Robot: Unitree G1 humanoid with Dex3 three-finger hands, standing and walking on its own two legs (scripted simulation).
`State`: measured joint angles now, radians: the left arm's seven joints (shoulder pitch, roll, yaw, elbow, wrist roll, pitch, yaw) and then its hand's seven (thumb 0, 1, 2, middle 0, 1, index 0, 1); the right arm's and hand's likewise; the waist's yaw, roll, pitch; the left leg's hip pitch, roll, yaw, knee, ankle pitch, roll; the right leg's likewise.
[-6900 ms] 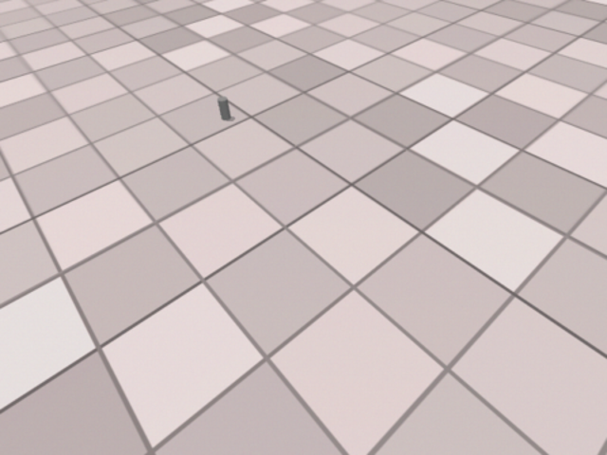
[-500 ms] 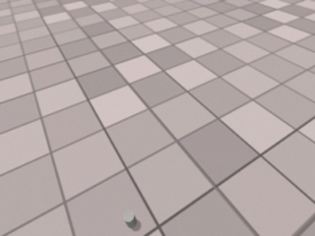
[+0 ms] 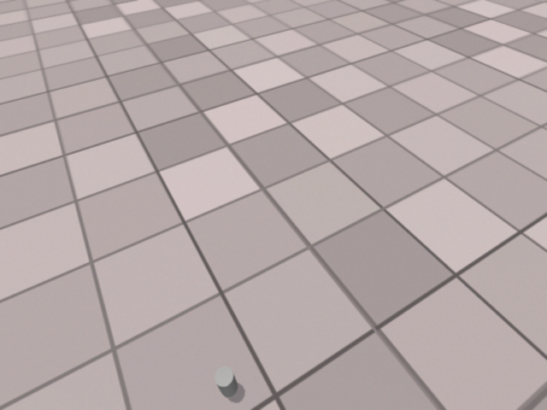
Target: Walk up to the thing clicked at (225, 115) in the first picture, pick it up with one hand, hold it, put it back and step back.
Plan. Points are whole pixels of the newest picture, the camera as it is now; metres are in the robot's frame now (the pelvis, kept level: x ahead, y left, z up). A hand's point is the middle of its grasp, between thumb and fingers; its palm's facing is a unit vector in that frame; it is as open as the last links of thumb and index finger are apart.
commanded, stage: walk up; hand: left
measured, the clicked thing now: (226, 382) +0.35 +0.20 -0.71
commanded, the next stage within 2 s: stand in 0.18 s
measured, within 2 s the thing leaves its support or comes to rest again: neither
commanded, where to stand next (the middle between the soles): +0.02 +0.01 m, yaw -1 degrees
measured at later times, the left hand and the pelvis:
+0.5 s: hand out of the picture +0.07 +0.25 -0.15, palm faces -0.03 -0.94 -0.33, open 7.4 cm; pelvis -0.02 +0.00 +0.01, yaw +0 degrees
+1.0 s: hand out of the picture +0.03 +0.25 -0.15, palm faces -0.04 -0.94 -0.33, open 7.4 cm; pelvis -0.03 +0.00 +0.01, yaw +0 degrees
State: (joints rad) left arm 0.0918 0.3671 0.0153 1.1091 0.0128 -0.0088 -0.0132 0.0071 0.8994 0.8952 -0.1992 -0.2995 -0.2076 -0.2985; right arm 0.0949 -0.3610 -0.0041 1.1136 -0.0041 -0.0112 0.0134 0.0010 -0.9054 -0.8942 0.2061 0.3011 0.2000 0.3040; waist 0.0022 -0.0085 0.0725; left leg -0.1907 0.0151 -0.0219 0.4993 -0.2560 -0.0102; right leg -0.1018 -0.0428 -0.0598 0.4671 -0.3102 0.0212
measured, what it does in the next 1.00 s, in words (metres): stands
